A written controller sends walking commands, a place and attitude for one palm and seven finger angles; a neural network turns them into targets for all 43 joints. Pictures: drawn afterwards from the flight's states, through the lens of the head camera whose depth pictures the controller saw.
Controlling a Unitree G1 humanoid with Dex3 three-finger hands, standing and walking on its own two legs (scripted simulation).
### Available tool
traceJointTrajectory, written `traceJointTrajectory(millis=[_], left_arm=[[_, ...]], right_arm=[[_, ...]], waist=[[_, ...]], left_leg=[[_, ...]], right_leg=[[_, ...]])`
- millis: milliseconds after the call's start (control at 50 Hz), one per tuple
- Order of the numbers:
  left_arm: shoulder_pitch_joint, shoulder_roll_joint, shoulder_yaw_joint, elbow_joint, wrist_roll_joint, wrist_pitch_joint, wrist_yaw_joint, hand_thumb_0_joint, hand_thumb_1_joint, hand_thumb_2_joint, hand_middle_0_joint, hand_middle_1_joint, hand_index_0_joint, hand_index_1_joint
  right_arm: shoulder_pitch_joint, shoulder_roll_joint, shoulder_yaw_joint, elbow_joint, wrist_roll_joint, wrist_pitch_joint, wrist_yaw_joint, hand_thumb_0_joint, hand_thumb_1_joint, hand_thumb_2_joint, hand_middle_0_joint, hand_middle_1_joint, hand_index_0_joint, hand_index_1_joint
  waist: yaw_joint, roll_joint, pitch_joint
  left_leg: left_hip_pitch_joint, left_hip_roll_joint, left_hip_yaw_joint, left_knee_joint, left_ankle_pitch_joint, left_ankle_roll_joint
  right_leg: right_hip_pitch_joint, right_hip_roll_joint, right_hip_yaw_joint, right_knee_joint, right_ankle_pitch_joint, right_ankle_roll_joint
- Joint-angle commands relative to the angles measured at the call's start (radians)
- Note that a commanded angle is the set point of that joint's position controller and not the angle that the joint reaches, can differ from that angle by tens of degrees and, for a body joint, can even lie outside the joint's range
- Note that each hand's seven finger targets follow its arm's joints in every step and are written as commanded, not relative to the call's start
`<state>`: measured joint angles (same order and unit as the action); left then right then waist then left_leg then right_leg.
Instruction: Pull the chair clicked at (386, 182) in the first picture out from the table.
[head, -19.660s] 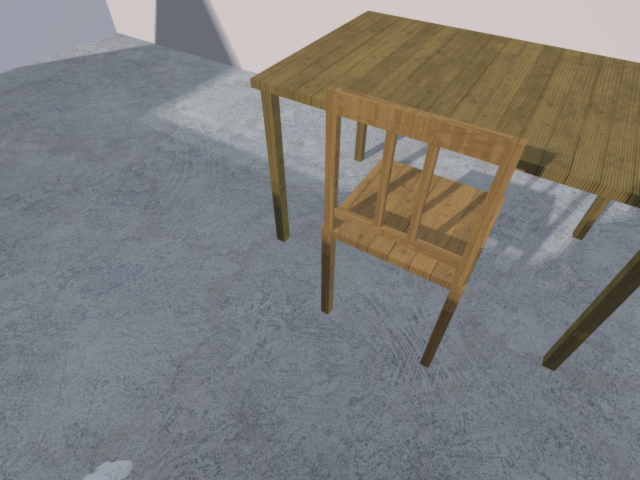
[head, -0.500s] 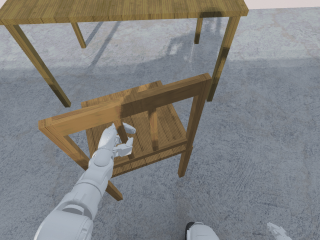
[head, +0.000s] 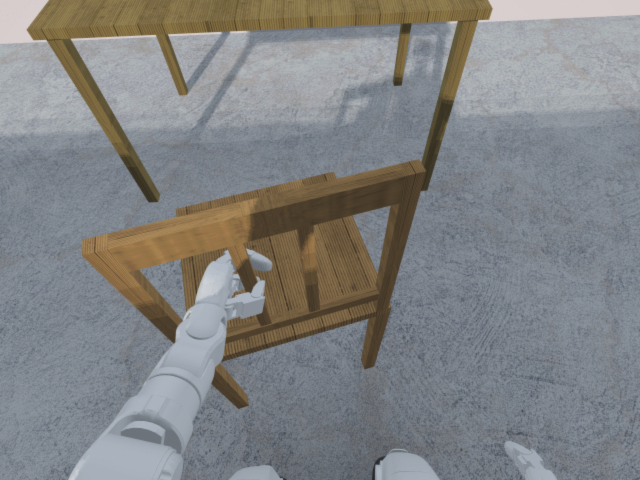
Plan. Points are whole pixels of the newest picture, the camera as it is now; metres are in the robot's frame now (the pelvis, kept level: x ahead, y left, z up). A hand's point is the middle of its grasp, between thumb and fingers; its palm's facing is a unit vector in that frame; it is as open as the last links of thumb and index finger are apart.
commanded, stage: stop walking, hand still on the chair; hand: left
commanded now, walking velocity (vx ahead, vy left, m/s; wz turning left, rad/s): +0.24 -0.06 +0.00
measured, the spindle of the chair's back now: (252, 287) +0.39 +0.12 -0.09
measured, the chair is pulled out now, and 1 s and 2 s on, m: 0.55 0.60 0.60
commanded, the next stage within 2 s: open the thumb and straighten the fingers in 0.76 s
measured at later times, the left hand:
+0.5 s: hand (251, 330) +0.30 +0.10 -0.04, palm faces -0.11 -0.97 -0.22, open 5.6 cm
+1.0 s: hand (245, 328) +0.31 +0.11 -0.04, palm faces -0.10 -0.98 -0.15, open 6.0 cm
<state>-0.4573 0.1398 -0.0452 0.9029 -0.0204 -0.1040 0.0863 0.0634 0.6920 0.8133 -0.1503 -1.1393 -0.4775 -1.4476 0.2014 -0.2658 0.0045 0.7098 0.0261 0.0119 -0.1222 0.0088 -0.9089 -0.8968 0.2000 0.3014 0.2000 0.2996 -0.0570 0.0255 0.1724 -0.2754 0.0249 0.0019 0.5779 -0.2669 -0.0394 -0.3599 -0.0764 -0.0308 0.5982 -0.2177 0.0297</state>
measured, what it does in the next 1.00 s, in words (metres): stands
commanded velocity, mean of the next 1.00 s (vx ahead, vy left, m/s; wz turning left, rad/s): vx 0.03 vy -0.02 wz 0.00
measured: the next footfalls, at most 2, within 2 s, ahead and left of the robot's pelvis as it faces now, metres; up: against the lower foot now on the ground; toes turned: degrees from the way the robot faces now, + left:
none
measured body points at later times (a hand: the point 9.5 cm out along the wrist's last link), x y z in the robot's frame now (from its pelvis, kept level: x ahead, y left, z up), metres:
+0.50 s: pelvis +0.03 +0.00 +0.01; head +0.04 -0.03 +0.46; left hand +0.31 +0.15 -0.03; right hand +0.14 -0.25 -0.12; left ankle +0.02 +0.14 -0.73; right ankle +0.07 -0.14 -0.73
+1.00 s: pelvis +0.04 -0.01 +0.01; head +0.06 -0.01 +0.45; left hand +0.31 +0.16 -0.03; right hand +0.18 -0.25 -0.09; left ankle +0.02 +0.14 -0.73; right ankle +0.07 -0.14 -0.73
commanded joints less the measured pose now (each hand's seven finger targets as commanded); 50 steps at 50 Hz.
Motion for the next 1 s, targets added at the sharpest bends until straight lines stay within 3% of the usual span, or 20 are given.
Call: traceJointTrajectory(millis=[0,40,100,140,200,280,320,400,440,500,540,580,720,800,840,860,880,920,940,980], left_arm=[[-0.281,0.053,-0.016,-0.286,-0.009,-0.06,-0.006,0.0,0.9,0.9,-0.5,-1.45,-0.5,-1.45],[-0.248,0.095,0.017,-0.296,-0.005,-0.062,0.003,0.0,0.9,0.9,-0.5,-1.45,-0.5,-1.45],[-0.218,0.075,-0.011,-0.283,-0.004,-0.064,-0.002,0.0,0.9,0.9,-0.5,-1.45,-0.5,-1.45],[-0.185,0.097,0.002,-0.292,0.0,-0.065,0.002,0.0,0.9,0.9,-0.5,-1.45,-0.5,-1.45],[-0.136,0.089,-0.001,-0.298,0.0,-0.069,0.004,0.0,0.9,0.9,-0.5,-1.45,-0.5,-1.45],[-0.048,0.09,0.001,-0.305,0.005,-0.071,0.005,0.0,0.9,0.9,-0.5,-1.45,-0.5,-1.45],[-0.019,0.106,0.007,-0.32,0.008,-0.072,0.007,0.0,0.9,0.9,-0.5,-1.45,-0.5,-1.45],[0.032,0.084,0.001,-0.348,0.01,-0.073,0.009,0.0,0.9,0.9,-0.5,-1.45,-0.5,-1.45],[0.062,0.092,0.003,-0.376,0.011,-0.073,0.009,0.0,0.9,0.9,-0.5,-1.45,-0.5,-1.45],[0.096,0.082,-0.01,-0.426,0.013,-0.075,0.003,0.0,0.9,0.9,-0.5,-1.45,-0.5,-1.45],[0.13,0.087,-0.011,-0.448,0.011,-0.072,0.002,0.0,0.9,0.9,-0.5,-1.45,-0.5,-1.45],[0.139,0.083,-0.015,-0.469,0.011,-0.07,0.0,0.0,0.9,0.9,-0.5,-1.45,-0.5,-1.45],[0.181,0.088,-0.019,-0.515,0.006,-0.052,0.002,0.0,0.9,0.9,-0.5,-1.45,-0.5,-1.45],[0.188,0.075,-0.018,-0.511,0.007,-0.042,0.007,0.0,0.9,0.9,-0.5,-1.45,-0.5,-1.45],[0.235,0.113,0.018,-0.547,0.007,-0.041,0.014,0.0,0.9,0.9,-0.5,-1.45,-0.5,-1.45],[0.31,0.04,-0.052,-0.471,-0.014,-0.008,-0.025,0.0,0.779,0.842,-0.5,-1.45,-0.5,-1.45],[0.244,0.102,0.005,-0.584,-0.018,-0.025,-0.044,0.0,0.658,0.783,-0.5,-1.45,-0.5,-1.45],[0.256,0.168,0.048,-0.624,-0.015,-0.035,-0.058,0.0,0.417,0.667,-0.5,-1.45,-0.5,-1.45],[0.27,0.148,0.036,-0.679,-0.013,-0.038,-0.065,0.0,0.296,0.608,-0.5,-1.45,-0.5,-1.45],[0.285,0.13,0.015,-0.699,-0.003,-0.031,-0.078,0.0,0.054,0.492,-0.5,-1.45,-0.5,-1.45]], right_arm=[[-0.027,-0.073,-0.014,-0.146,0.008,-0.029,0.007,0.0,-0.9,-0.9,0.2,0.3,0.2,0.3],[-0.01,-0.086,-0.025,-0.139,0.01,-0.03,0.008,0.0,-0.9,-0.9,0.2,0.3,0.2,0.3],[0.003,-0.077,-0.026,-0.139,0.006,-0.031,0.012,0.0,-0.9,-0.9,0.2,0.3,0.2,0.3],[0.005,-0.074,-0.025,-0.13,0.002,-0.035,0.009,0.0,-0.9,-0.9,0.2,0.3,0.2,0.3],[-0.004,-0.06,-0.019,-0.13,-0.003,-0.039,0.008,0.0,-0.9,-0.9,0.2,0.3,0.2,0.3],[-0.016,-0.055,-0.018,-0.119,-0.007,-0.049,0.006,0.0,-0.9,-0.9,0.2,0.3,0.2,0.3],[-0.018,-0.058,-0.023,-0.11,-0.005,-0.055,0.003,0.0,-0.9,-0.9,0.2,0.3,0.2,0.3],[-0.032,-0.055,-0.023,-0.121,-0.009,-0.058,0.002,0.0,-0.9,-0.9,0.2,0.3,0.2,0.3],[-0.028,-0.063,-0.026,-0.119,-0.009,-0.063,0.002,0.0,-0.9,-0.9,0.2,0.3,0.2,0.3],[-0.043,-0.064,-0.03,-0.133,-0.009,-0.063,0.004,0.0,-0.9,-0.9,0.2,0.3,0.2,0.3],[-0.043,-0.067,-0.03,-0.135,-0.009,-0.063,0.003,0.0,-0.9,-0.9,0.2,0.3,0.2,0.3],[-0.052,-0.066,-0.03,-0.147,-0.01,-0.058,0.005,0.0,-0.9,-0.9,0.2,0.3,0.2,0.3],[-0.063,-0.063,-0.026,-0.165,-0.008,-0.043,0.006,0.0,-0.9,-0.9,0.2,0.3,0.2,0.3],[-0.074,-0.054,-0.021,-0.181,-0.011,-0.034,0.007,0.0,-0.9,-0.9,0.2,0.3,0.2,0.3],[-0.071,-0.057,-0.025,-0.186,-0.011,-0.033,0.006,0.0,-0.9,-0.9,0.2,0.3,0.2,0.3],[-0.049,-0.101,-0.036,-0.18,0.035,-0.037,0.041,0.0,-0.9,-0.9,0.2,0.3,0.2,0.3],[-0.068,-0.106,-0.042,-0.203,0.035,-0.051,0.051,0.0,-0.9,-0.9,0.2,0.3,0.2,0.3],[-0.074,-0.1,-0.047,-0.205,0.029,-0.074,0.056,0.0,-0.9,-0.9,0.2,0.3,0.2,0.3],[-0.072,-0.093,-0.043,-0.217,0.025,-0.089,0.064,0.0,-0.9,-0.9,0.2,0.3,0.2,0.3],[-0.067,-0.091,-0.04,-0.222,0.021,-0.107,0.077,0.0,-0.9,-0.9,0.2,0.3,0.2,0.3]], waist=[[0.04,0.126,-0.352],[0.041,0.056,-0.353],[0.029,-0.022,-0.343],[0.029,-0.007,-0.307],[0.032,-0.067,-0.268],[0.04,-0.1,-0.259],[0.04,-0.088,-0.23],[0.045,-0.13,-0.277],[0.044,-0.082,-0.313],[0.045,-0.079,-0.372],[0.044,-0.048,-0.372],[0.044,-0.073,-0.369],[0.042,-0.021,-0.332],[0.047,-0.06,-0.314],[0.052,-0.034,-0.321],[-0.016,-0.178,-0.328],[0.012,-0.191,-0.363],[0.019,-0.09,-0.371],[0.025,-0.021,-0.39],[0.024,0.052,-0.388]], left_leg=[[-0.061,0.152,-0.154,-0.245,-0.098,0.119],[-0.049,0.121,-0.122,-0.238,-0.191,0.105],[0.001,0.066,-0.059,-0.176,-0.227,0.084],[0.021,0.053,-0.047,-0.175,-0.244,0.081],[0.031,0.052,-0.039,-0.157,-0.169,0.078],[0.067,0.053,-0.032,-0.152,-0.041,0.068],[0.078,0.049,-0.024,-0.162,-0.066,0.066],[0.118,0.058,-0.018,-0.155,0.067,0.063],[0.143,0.069,-0.02,-0.166,0.158,0.061],[0.177,0.083,-0.015,-0.148,0.296,0.051],[0.189,0.087,-0.016,-0.154,0.347,0.049],[0.186,0.087,-0.015,-0.149,0.357,0.044],[0.16,0.075,-0.007,-0.178,0.263,0.042],[0.142,0.068,-0.006,-0.179,0.19,0.044],[0.144,0.068,-0.007,-0.183,0.193,0.047],[0.012,0.029,0.025,-0.157,0.132,0.044],[-0.026,0.019,0.032,-0.131,0.123,0.051],[-0.038,0.009,0.039,-0.108,0.109,0.052],[-0.041,-0.004,0.044,-0.098,0.105,0.05],[-0.056,-0.009,0.048,-0.069,0.11,0.045]], right_leg=[[0.24,0.03,0.004,-0.022,-0.202,-0.015],[0.244,0.032,0.019,-0.066,-0.19,-0.02],[0.188,0.008,0.06,-0.172,-0.28,-0.026],[0.135,0.0,0.074,-0.207,-0.339,-0.036],[0.112,-0.014,0.091,-0.234,-0.311,-0.048],[0.119,-0.032,0.103,-0.258,-0.208,-0.044],[0.085,-0.034,0.108,-0.284,-0.233,-0.041],[0.136,-0.036,0.099,-0.25,-0.066,-0.045],[0.176,-0.025,0.073,-0.203,0.078,-0.042],[0.234,-0.033,0.063,-0.147,0.301,-0.047],[0.238,-0.031,0.052,-0.134,0.355,-0.043],[0.246,-0.032,0.053,-0.132,0.381,-0.045],[0.233,-0.028,0.058,-0.165,0.291,-0.043],[0.219,-0.027,0.069,-0.194,0.21,-0.043],[0.228,-0.026,0.068,-0.199,0.208,-0.042],[0.192,0.009,-0.024,-0.136,0.173,-0.035],[0.192,0.013,-0.016,-0.112,0.179,-0.038],[0.182,0.013,-0.007,-0.096,0.162,-0.041],[0.167,0.017,-0.008,-0.092,0.148,-0.043],[0.124,0.022,-0.014,-0.068,0.138,-0.049]])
